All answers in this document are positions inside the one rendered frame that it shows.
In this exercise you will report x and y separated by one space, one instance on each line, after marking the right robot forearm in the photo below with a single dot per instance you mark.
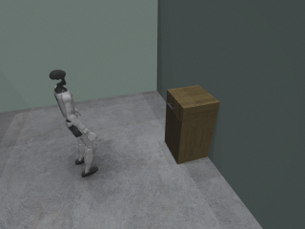
75 122

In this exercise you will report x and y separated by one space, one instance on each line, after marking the cabinet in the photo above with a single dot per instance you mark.
190 138

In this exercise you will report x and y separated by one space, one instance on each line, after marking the right robot hand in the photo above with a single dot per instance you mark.
92 136

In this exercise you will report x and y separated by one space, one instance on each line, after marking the right robot shin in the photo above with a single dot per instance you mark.
88 157

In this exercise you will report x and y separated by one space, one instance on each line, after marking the handle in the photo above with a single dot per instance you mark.
170 107

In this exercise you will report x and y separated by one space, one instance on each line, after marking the left robot thigh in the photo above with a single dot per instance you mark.
80 141

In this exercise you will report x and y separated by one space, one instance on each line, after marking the left robot hand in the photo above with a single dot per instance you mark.
77 113

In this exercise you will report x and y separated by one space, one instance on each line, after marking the drawer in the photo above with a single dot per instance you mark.
178 110

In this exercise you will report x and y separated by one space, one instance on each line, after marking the robot right upper arm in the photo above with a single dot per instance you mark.
66 99

